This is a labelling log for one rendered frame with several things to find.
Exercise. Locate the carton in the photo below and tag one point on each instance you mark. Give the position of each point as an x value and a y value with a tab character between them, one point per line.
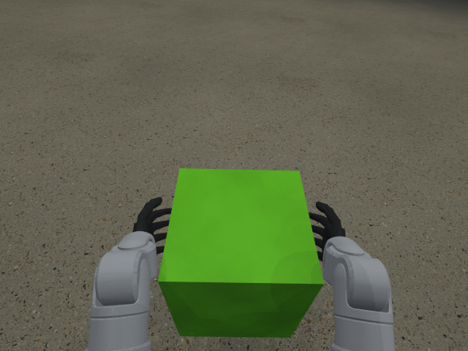
240	258

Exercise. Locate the left robot forearm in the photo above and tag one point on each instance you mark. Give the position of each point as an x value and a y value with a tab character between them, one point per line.
120	298

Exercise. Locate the robot right hand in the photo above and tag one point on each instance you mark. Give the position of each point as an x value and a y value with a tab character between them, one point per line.
331	224

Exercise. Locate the right robot forearm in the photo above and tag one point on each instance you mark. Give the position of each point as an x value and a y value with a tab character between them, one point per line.
361	297

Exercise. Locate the robot left hand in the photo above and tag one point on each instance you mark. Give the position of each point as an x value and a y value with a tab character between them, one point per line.
147	216

